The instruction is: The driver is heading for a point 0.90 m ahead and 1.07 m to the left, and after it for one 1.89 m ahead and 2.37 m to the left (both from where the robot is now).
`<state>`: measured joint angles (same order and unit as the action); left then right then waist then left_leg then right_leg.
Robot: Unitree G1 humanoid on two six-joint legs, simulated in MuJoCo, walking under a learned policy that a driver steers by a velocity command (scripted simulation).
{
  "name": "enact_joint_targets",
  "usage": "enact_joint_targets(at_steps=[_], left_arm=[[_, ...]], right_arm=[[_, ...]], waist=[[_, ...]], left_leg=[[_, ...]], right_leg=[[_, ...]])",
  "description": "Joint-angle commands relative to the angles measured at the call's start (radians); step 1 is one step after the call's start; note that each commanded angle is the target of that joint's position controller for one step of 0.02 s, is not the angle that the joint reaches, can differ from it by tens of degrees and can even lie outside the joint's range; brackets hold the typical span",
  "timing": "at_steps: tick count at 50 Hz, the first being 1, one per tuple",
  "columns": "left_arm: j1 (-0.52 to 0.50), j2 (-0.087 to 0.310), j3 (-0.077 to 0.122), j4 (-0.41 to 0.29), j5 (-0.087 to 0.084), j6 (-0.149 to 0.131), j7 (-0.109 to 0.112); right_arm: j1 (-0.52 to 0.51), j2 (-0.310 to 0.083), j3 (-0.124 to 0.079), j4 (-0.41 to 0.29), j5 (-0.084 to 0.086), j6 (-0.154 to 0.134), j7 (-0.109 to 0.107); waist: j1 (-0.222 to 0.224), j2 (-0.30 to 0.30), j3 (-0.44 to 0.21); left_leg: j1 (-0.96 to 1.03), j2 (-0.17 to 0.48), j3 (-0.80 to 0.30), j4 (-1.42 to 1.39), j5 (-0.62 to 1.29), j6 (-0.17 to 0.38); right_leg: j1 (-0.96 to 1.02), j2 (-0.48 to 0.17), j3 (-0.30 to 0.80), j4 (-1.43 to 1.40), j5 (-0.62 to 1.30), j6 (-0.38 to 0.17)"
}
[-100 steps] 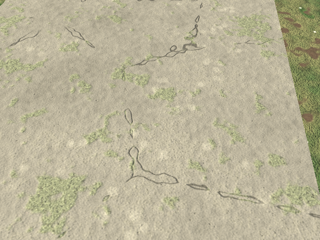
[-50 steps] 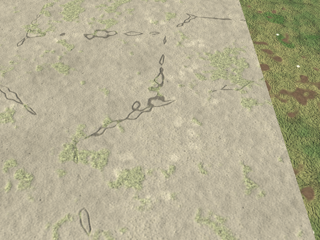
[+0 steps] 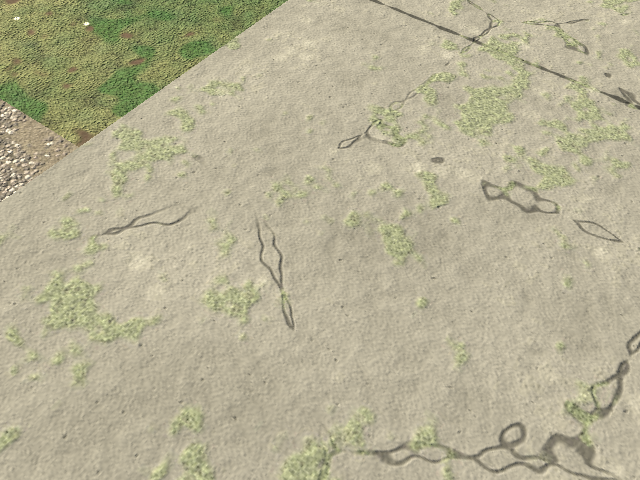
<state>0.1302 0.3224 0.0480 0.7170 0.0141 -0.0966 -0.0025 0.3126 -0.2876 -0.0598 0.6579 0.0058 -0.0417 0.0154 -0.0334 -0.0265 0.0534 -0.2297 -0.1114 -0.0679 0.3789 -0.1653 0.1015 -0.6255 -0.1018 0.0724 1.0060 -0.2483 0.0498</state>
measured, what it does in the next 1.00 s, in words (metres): walks ahead, turning left: right foot, then left foot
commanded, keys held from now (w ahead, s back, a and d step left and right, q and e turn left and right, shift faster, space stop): w+q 1.00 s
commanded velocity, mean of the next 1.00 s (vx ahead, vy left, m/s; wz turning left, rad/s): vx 0.50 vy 0.00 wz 0.60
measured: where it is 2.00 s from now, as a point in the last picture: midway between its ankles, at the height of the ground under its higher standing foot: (92, 285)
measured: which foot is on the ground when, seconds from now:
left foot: down 0.00-0.26, up 0.28-0.76, down 0.78-1.00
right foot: up 0.00-0.24, down 0.26-0.78, up 0.80-1.00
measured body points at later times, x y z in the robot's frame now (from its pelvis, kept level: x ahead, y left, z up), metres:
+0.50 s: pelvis +0.28 -0.05 +0.00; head +0.30 -0.04 +0.45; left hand +0.27 +0.25 -0.11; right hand +0.50 -0.27 -0.10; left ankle +0.28 +0.11 -0.67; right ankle +0.29 -0.15 -0.74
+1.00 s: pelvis +0.51 +0.12 +0.00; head +0.53 +0.15 +0.45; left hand +0.50 +0.44 -0.10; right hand +0.75 -0.06 -0.10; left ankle +0.49 +0.18 -0.74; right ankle +0.67 +0.00 -0.67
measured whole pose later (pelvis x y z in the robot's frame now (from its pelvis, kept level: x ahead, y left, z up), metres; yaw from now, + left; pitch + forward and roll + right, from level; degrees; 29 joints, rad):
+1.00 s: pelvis +0.51 +0.12 +0.00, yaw +36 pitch +1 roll +0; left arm 0.12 0.32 0.05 0.72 0.01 -0.10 -0.01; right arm 0.31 -0.29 -0.06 0.66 0.01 -0.04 0.01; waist -0.04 -0.03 0.06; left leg -0.23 -0.11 -0.07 0.38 -0.16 0.10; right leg -0.61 -0.10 0.07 1.01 -0.26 0.05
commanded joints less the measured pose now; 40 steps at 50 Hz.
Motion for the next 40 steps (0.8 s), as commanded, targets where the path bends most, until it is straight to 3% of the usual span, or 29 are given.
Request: enact_joint_targets(at_steps=[1, 4, 7, 10, 11, 12, 13, 14, 15, 16, 17, 18, 19, 21, 23, 29, 33, 34, 36, 37, 38, 39, 40], left_arm=[[-0.026, 0.056, 0.013, -0.061, 0.006, 0.001, 0.003], [-0.138, 0.037, 0.003, -0.086, -0.005, -0.007, -0.010], [-0.186, 0.065, 0.011, -0.106, -0.019, -0.018, -0.021], [-0.149, 0.099, 0.029, -0.102, -0.022, -0.028, -0.026], [-0.091, 0.107, 0.037, -0.088, -0.022, -0.032, -0.023], [0.002, 0.132, 0.052, -0.069, -0.014, -0.036, -0.016], [0.145, 0.181, 0.066, -0.058, 0.002, -0.038, -0.007], [0.233, 0.257, 0.086, -0.022, 0.010, -0.023, -0.010], [0.219, 0.167, 0.068, -0.031, -0.017, -0.019, -0.017], [0.178, 0.106, 0.052, -0.041, -0.018, -0.013, -0.012], [0.129, 0.088, 0.043, -0.045, -0.008, -0.006, -0.010], [0.101, 0.068, 0.036, -0.037, -0.004, -0.002, -0.008], [0.090, 0.054, 0.031, -0.030, 0.002, -0.004, -0.005], [0.089, 0.049, 0.032, -0.014, -0.006, -0.012, -0.004], [0.098, 0.075, 0.042, 0.005, -0.011, -0.018, -0.003], [0.111, 0.122, 0.053, 0.042, -0.014, -0.005, 0.003], [0.167, 0.157, 0.062, 0.075, -0.030, 0.015, 0.006], [0.170, 0.167, 0.065, 0.079, -0.036, 0.021, 0.006], [0.165, 0.199, 0.075, 0.080, -0.046, 0.034, 0.012], [0.160, 0.213, 0.079, 0.078, -0.050, 0.042, 0.016], [0.145, 0.205, 0.076, 0.072, -0.054, 0.047, 0.021], [0.162, 0.163, 0.057, 0.058, -0.030, 0.043, 0.024], [0.251, 0.015, 0.009, -0.006, 0.010, 0.020, 0.009]], right_arm=[[-0.035, -0.171, -0.049, -0.062, 0.006, -0.018, -0.022], [0.011, -0.181, -0.052, -0.035, 0.013, -0.010, -0.031], [0.054, -0.179, -0.054, -0.006, 0.022, -0.005, -0.033], [0.052, -0.171, -0.055, 0.004, 0.020, 0.005, -0.037], [0.040, -0.161, -0.053, 0.002, 0.019, 0.009, -0.037], [0.037, -0.127, -0.041, -0.003, 0.015, 0.009, -0.034], [0.047, -0.067, -0.018, -0.019, 0.001, 0.007, -0.031], [0.184, -0.015, 0.000, -0.046, 0.030, -0.001, -0.031], [0.178, -0.119, -0.016, -0.022, 0.039, -0.003, -0.035], [0.066, -0.176, -0.034, -0.029, 0.032, 0.003, -0.035], [0.009, -0.172, -0.036, -0.039, 0.021, 0.008, -0.037], [-0.029, -0.159, -0.038, -0.051, 0.011, 0.008, -0.034], [-0.026, -0.139, -0.039, -0.054, 0.016, 0.011, -0.027], [-0.020, -0.096, -0.032, -0.056, 0.026, 0.020, -0.021], [-0.056, -0.072, -0.025, -0.075, 0.020, 0.027, -0.018], [-0.191, -0.046, -0.011, -0.105, 0.017, 0.012, 0.011], [-0.296, -0.042, -0.007, -0.146, 0.021, 0.009, 0.036], [-0.304, -0.051, -0.010, -0.154, 0.021, 0.010, 0.040], [-0.266, -0.086, -0.028, -0.158, 0.014, 0.016, 0.043], [-0.188, -0.117, -0.046, -0.143, 0.011, 0.020, 0.041], [-0.032, -0.160, -0.074, -0.101, 0.014, 0.025, 0.033], [0.140, -0.231, -0.106, -0.057, 0.020, 0.036, 0.012], [0.090, -0.342, -0.114, -0.068, 0.028, 0.027, 0.005]], waist=[[0.021, 0.077, -0.056], [-0.024, 0.096, -0.041], [-0.038, 0.109, -0.036], [-0.008, 0.147, -0.043], [0.024, 0.159, -0.058], [0.071, 0.147, -0.118], [0.127, 0.045, -0.259], [0.071, -0.287, -0.380], [0.090, -0.211, -0.322], [0.118, -0.117, -0.194], [0.104, -0.054, -0.124], [0.090, -0.047, -0.069], [0.068, -0.073, -0.053], [0.057, -0.094, -0.043], [0.056, -0.072, -0.026], [0.094, -0.038, -0.001], [0.120, -0.030, 0.034], [0.112, -0.034, 0.034], [0.067, -0.064, -0.011], [0.016, -0.073, -0.062], [-0.074, -0.051, -0.142], [-0.146, 0.039, -0.232], [-0.004, 0.312, -0.311]], left_leg=[[-0.018, 0.218, -0.202, -0.153, 0.228, 0.167], [-0.048, 0.190, -0.195, -0.139, 0.120, 0.123], [0.010, 0.222, -0.271, -0.088, 0.055, 0.110], [0.088, 0.251, -0.355, 0.003, 0.068, 0.088], [0.086, 0.238, -0.361, 0.046, 0.092, 0.074], [0.060, 0.190, -0.331, 0.154, 0.129, 0.044], [-0.052, 0.127, -0.252, 0.424, 0.006, 0.006], [-0.409, -0.008, -0.115, 0.749, -0.423, -0.065], [-0.537, 0.074, -0.135, 0.888, -0.413, -0.081], [-0.566, 0.109, -0.118, 0.920, -0.318, -0.089], [-0.536, 0.142, -0.084, 0.904, -0.246, -0.095], [-0.518, 0.168, -0.080, 0.859, -0.198, -0.098], [-0.473, 0.193, -0.076, 0.830, -0.168, -0.096], [-0.445, 0.209, -0.047, 0.788, -0.147, -0.098], [-0.478, 0.221, -0.039, 0.728, -0.109, -0.107], [-0.455, 0.215, 0.023, 0.427, 0.161, -0.104], [-0.429, 0.195, 0.080, 0.289, 0.158, -0.072], [-0.416, 0.183, 0.094, 0.269, 0.120, -0.056], [-0.313, 0.124, 0.147, 0.250, 0.017, -0.015], [-0.204, 0.084, 0.171, 0.240, -0.022, 0.011], [0.017, 0.045, 0.178, 0.177, 0.035, 0.049], [0.331, 0.121, 0.021, 0.161, 0.039, 0.100], [0.621, 0.383, -0.557, 0.071, -0.138, 0.282]], right_leg=[[0.016, 0.022, -0.016, -0.175, 0.181, 0.031], [0.104, 0.074, -0.021, -0.380, 0.337, 0.028], [0.136, 0.092, 0.008, -0.470, 0.337, 0.012], [0.189, 0.097, 0.022, -0.513, 0.209, -0.026], [0.265, 0.101, 0.005, -0.542, 0.189, -0.047], [0.420, 0.078, 0.007, -0.567, 0.188, -0.079], [0.675, -0.082, 0.156, -0.547, 0.140, -0.141], [0.984, -0.303, 0.622, -0.640, -0.093, -0.307], [0.955, -0.322, 0.731, -0.698, -0.323, -0.299], [0.838, -0.276, 0.568, -0.714, -0.303, -0.253], [0.722, -0.233, 0.431, -0.725, -0.168, -0.226], [0.634, -0.194, 0.335, -0.745, -0.048, -0.220], [0.577, -0.165, 0.255, -0.769, 0.026, -0.208], [0.534, -0.145, 0.156, -0.810, 0.102, -0.216], [0.528, -0.158, 0.093, -0.840, 0.175, -0.236], [0.570, -0.135, -0.120, -0.856, 0.330, -0.212], [0.652, -0.164, -0.188, -0.836, 0.385, -0.190], [0.679, -0.173, -0.203, -0.812, 0.455, -0.182], [0.721, -0.176, -0.242, -0.690, 0.779, -0.162], [0.720, -0.170, -0.261, -0.562, 0.923, -0.152], [0.642, -0.142, -0.290, -0.364, 0.933, -0.125], [0.401, -0.103, -0.286, -0.069, 0.644, -0.084], [-0.044, 0.103, -0.209, 0.281, -0.310, -0.027]])
Keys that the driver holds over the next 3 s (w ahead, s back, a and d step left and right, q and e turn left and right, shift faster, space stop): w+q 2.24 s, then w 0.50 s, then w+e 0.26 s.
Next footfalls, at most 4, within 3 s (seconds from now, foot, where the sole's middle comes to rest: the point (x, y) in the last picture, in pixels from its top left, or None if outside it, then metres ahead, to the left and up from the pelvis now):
0.26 right None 0.33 -0.14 -0.78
0.78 left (217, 449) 0.52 0.20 -0.78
1.26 right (227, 304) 0.87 0.20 -0.78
1.78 left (58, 326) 0.81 0.59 -0.78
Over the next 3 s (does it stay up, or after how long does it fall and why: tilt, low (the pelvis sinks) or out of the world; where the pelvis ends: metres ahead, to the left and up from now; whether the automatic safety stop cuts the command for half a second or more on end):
stays up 0.94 1.05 0.00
